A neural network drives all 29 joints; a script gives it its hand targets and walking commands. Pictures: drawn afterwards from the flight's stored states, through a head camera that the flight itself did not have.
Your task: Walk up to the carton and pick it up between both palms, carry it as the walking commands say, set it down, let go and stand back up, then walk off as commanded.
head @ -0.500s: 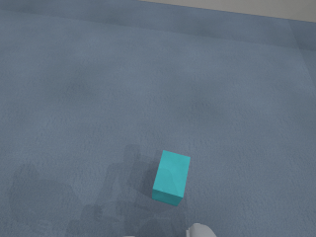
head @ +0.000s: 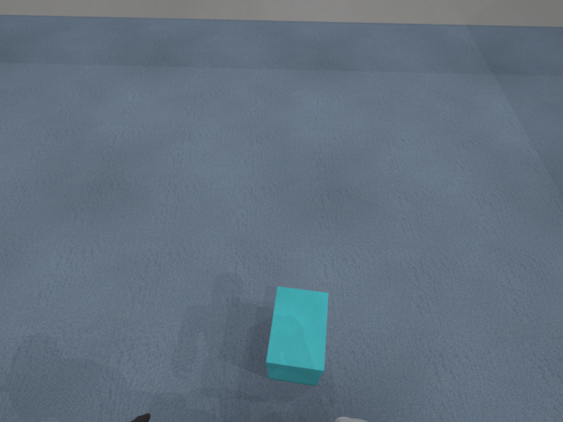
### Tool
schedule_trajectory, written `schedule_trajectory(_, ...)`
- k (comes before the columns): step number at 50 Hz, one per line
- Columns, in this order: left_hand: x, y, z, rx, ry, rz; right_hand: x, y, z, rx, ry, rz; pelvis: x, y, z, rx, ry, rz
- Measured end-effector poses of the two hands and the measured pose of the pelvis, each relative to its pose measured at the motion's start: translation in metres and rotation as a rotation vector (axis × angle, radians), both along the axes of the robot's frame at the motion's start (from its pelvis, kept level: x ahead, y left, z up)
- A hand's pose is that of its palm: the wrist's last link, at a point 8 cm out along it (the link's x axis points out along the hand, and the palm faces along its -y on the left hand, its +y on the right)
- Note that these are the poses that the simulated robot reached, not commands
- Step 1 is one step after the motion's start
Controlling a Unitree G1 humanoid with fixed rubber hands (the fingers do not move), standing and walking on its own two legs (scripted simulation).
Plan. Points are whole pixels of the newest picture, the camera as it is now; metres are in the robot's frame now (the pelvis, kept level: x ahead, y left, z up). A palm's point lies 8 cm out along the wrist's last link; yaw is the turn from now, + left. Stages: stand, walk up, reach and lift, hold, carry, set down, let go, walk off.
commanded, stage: walk up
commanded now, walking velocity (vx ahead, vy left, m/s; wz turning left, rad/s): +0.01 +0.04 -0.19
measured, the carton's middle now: (297, 337) +0.39 -0.01 -0.63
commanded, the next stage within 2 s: none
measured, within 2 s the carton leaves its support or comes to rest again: neither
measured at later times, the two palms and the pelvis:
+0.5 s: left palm out of the picture +0.03 +0.28 -0.13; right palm out of the picture +0.07 -0.20 -0.11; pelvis -0.01 +0.04 +0.01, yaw -3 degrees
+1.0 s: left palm out of the picture -0.01 +0.30 -0.11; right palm out of the picture +0.01 -0.22 -0.12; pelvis -0.05 +0.05 +0.01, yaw -5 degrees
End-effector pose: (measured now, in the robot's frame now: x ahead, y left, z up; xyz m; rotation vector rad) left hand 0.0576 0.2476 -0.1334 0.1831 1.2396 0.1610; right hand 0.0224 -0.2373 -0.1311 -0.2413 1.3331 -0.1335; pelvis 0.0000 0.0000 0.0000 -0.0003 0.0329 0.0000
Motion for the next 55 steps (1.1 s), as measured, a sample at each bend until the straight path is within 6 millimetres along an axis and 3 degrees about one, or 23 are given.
schedule_trajectory(4,-0.034,0.000,0.006,0.038,0.042,0.033,0.041,-0.014,0.005,-0.006,-0.090,0.040,0.002,-0.004,0.003,0.011,-0.033,0.003)
schedule_trajectory(8,-0.070,0.009,0.015,0.069,0.104,0.072,0.080,-0.014,0.014,-0.012,-0.166,0.086,-0.001,0.002,0.008,0.024,-0.040,0.018)
schedule_trajectory(13,-0.089,0.025,0.013,0.050,0.153,0.086,0.101,0.002,0.022,-0.023,-0.203,0.116,-0.005,0.021,0.009,0.014,-0.026,0.028)
schedule_trajectory(18,-0.073,0.039,-0.001,0.011,0.147,0.038,0.081,0.023,0.023,-0.036,-0.198,0.066,-0.007,0.038,0.005,-0.009,-0.032,-0.008)
schedule_trajectory(24,-0.030,0.035,0.003,-0.030,0.056,-0.029,0.049,0.038,0.026,-0.011,-0.167,-0.002,-0.010,0.040,0.012,-0.024,-0.034,-0.049)
schedule_trajectory(28,-0.008,0.029,0.007,-0.018,0.015,-0.083,0.033,0.035,0.020,0.007,-0.174,-0.049,-0.016,0.035,0.010,-0.010,-0.033,-0.093)
schedule_trajectory(33,0.011,0.013,0.013,0.020,-0.048,-0.129,0.014,0.017,0.005,0.031,-0.174,-0.084,-0.023,0.019,0.003,0.029,-0.044,-0.127)
schedule_trajectory(38,0.002,0.007,0.028,0.052,-0.073,-0.116,0.004,0.002,0.008,0.034,-0.171,-0.077,-0.030,0.013,0.012,0.044,-0.065,-0.124)
schedule_trajectory(45,-0.040,0.031,0.036,0.111,-0.011,-0.069,-0.005,-0.001,0.014,0.020,-0.146,-0.041,-0.040,0.026,0.017,0.057,-0.057,-0.105)
schedule_trajectory(50,-0.069,0.055,0.026,0.089,0.066,-0.048,-0.012,0.022,0.015,0.010,-0.128,-0.030,-0.047,0.049,0.015,0.037,-0.041,-0.096)
schedule_trajectory(55,-0.064,0.079,0.010,0.038,0.066,-0.056,-0.031,0.060,0.018,0.001,-0.110,-0.052,-0.049,0.078,0.011,0.008,-0.048,-0.095)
